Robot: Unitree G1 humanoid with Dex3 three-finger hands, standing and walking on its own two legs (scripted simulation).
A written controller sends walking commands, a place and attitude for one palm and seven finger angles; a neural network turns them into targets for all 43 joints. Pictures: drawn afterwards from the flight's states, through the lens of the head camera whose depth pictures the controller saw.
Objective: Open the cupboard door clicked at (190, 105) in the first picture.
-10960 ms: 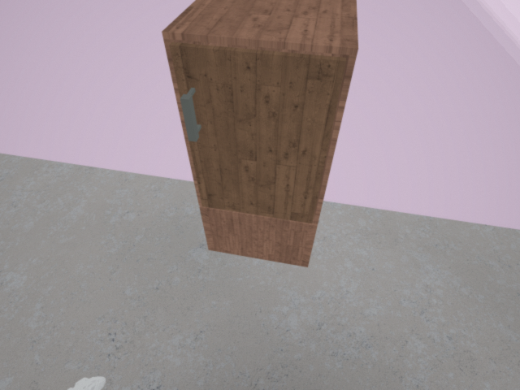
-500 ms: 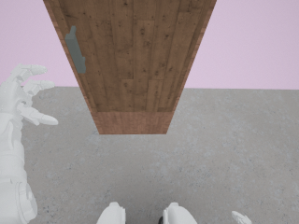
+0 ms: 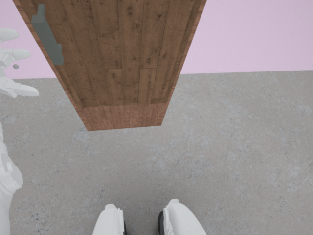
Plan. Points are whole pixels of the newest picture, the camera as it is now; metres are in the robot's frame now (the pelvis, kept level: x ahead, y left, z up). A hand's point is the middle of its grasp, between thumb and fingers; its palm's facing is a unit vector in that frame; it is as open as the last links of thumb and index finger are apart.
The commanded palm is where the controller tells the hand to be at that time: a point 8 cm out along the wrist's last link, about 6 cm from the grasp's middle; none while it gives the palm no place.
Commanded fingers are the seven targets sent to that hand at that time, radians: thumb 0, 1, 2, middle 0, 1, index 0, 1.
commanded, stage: move the hooked fingers beside the handle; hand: left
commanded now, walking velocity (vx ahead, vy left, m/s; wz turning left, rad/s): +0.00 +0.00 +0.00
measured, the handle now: (50, 36) +0.59 +0.23 +0.07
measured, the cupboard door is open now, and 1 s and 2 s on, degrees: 0 0 0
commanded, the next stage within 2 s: slide the fingers in behind the handle in 1.10 s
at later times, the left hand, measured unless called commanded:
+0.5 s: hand (26, 50) +0.55 +0.28 +0.06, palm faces +0.03 -1.00 -0.02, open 14.0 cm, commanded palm +0.53 +0.31 +0.07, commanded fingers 0.00 -0.50 0.30 -0.30 -1.20 -0.30 -1.20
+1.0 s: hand (21, 55) +0.53 +0.28 +0.07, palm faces +0.04 -1.00 -0.03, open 14.0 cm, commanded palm +0.52 +0.31 +0.07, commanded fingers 0.00 -0.50 0.30 -0.30 -1.20 -0.30 -1.20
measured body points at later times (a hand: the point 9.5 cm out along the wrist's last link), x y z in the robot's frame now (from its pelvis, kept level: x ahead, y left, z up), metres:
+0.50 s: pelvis +0.00 +0.01 -0.01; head +0.19 +0.05 +0.40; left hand +0.55 +0.33 +0.07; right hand -0.03 -0.25 -0.10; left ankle +0.01 +0.10 -0.66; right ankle +0.02 -0.13 -0.66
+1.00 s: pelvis +0.01 +0.01 +0.00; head +0.18 +0.05 +0.41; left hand +0.52 +0.33 +0.07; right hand +0.00 -0.27 -0.10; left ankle +0.01 +0.10 -0.66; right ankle +0.02 -0.13 -0.66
